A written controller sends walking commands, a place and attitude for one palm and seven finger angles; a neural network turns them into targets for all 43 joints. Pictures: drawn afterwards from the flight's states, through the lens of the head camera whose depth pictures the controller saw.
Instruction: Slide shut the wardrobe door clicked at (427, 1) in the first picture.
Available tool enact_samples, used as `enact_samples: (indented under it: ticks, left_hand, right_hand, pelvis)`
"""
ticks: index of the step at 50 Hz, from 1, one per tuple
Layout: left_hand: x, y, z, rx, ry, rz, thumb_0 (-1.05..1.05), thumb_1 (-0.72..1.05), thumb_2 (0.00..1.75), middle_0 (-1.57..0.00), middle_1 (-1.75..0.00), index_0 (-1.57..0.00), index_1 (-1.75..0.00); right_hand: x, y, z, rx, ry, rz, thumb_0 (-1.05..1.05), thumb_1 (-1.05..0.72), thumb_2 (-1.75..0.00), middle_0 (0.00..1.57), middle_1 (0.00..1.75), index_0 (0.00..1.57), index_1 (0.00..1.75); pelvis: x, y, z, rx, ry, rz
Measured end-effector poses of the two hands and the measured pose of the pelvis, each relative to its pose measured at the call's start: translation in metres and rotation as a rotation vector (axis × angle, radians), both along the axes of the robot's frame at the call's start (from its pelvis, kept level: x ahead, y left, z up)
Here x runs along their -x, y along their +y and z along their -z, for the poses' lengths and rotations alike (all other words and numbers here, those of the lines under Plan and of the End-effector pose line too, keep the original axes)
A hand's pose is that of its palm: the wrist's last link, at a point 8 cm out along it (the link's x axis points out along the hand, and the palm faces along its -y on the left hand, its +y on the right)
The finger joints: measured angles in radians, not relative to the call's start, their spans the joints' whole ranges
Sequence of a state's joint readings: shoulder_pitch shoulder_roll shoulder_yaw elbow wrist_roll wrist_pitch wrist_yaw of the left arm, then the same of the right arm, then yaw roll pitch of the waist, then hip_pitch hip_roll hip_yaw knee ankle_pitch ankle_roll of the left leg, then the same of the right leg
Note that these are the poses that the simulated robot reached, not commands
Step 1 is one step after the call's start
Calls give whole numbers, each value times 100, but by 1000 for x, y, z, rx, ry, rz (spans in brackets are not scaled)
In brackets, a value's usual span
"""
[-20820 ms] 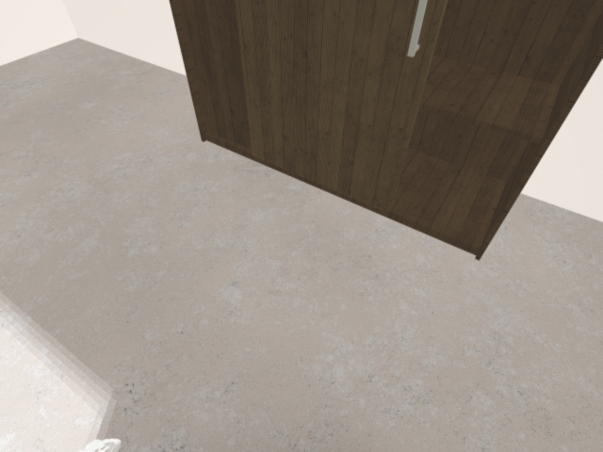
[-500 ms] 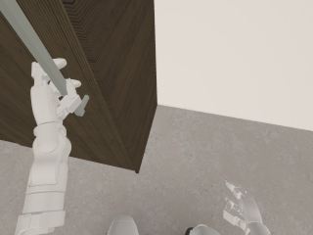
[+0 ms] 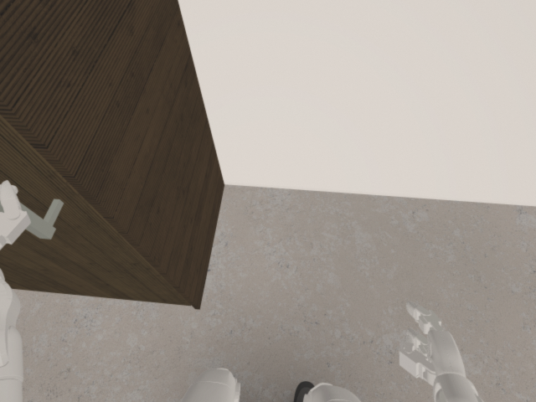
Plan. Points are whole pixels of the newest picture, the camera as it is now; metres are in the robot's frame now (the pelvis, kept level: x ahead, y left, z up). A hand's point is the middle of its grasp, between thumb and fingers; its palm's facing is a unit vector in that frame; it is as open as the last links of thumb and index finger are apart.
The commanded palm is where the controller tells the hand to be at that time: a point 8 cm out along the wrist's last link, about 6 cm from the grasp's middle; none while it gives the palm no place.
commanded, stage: stop walking and hold the door there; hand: left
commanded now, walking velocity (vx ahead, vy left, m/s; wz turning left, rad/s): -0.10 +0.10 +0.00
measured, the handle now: out of the picture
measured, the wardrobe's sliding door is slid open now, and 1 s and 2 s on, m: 0.00 0.00 0.00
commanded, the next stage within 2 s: none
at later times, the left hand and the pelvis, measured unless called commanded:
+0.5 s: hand (15, 214) +0.29 +0.35 +0.11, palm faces +0.62 -0.72 -0.31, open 6.6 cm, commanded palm +0.23 +0.35 +0.12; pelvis -0.01 +0.01 +0.00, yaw -4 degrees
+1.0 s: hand (11, 215) +0.28 +0.35 +0.11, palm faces +0.57 -0.77 -0.29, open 6.6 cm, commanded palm +0.24 +0.35 +0.12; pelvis -0.01 +0.04 +0.01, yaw -4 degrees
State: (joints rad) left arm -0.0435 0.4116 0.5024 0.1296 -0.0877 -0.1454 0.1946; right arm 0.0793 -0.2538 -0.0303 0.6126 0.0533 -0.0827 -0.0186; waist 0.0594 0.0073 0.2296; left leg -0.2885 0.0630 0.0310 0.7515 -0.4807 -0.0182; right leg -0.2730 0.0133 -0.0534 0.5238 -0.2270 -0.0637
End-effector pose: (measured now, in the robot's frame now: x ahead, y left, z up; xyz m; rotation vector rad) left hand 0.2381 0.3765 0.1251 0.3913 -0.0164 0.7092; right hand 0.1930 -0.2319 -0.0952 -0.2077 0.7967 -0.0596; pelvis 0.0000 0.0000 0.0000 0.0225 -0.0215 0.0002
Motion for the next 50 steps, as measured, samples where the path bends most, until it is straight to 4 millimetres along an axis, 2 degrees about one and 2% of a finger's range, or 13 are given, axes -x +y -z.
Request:
enact_samples:
  ticks: [5,10,14,22,27,33,43,50]
  left_hand:
    - [0,2,0,20,-18,20,-9,67,83,-39,-133,-17,-136]
    - [2,0,-1,43,3,21,-7,70,82,-35,-131,-14,-133]
    - [2,-2,-3,52,23,15,-7,72,81,-32,-129,-12,-132]
    - [2,-3,-4,75,31,3,-6,73,81,-30,-128,-12,-132]
    - [2,-1,-3,72,26,20,-6,72,81,-31,-128,-14,-132]
    - [2,1,-3,71,19,41,-6,71,82,-31,-130,-14,-133]
    - [2,4,-2,68,9,81,-7,70,83,-32,-132,-15,-133]
    - [2,6,-1,68,-1,94,-7,70,83,-32,-134,-16,-133]
  right_hand:
    - [9,-1,-10,23,-50,71,1,-91,-90,20,30,20,30]
    - [29,7,-20,11,-93,74,1,-91,-90,20,30,20,30]
    - [49,7,-18,-11,-89,78,1,-90,-90,20,30,20,30]
    - [94,-16,-7,38,14,150,1,-90,-90,20,30,20,30]
    - [109,-27,-6,82,52,199,1,-90,-90,20,30,20,30]
    - [105,-21,-10,91,30,214,1,-91,-90,20,30,20,30]
    - [75,15,-16,45,-38,159,1,-90,-90,20,30,20,30]
    - [62,34,-16,27,-43,119,1,-90,-90,20,30,20,30]
  pelvis:
    - [1,10,4,17,-22,22]
    - [5,12,1,8,-34,56]
    - [10,7,1,14,-39,71]
    - [15,6,-3,31,-9,74]
    - [14,13,-5,27,-2,77]
    - [13,21,-6,25,-7,79]
    - [13,34,-6,26,-4,80]
    - [10,41,-6,26,-2,75]
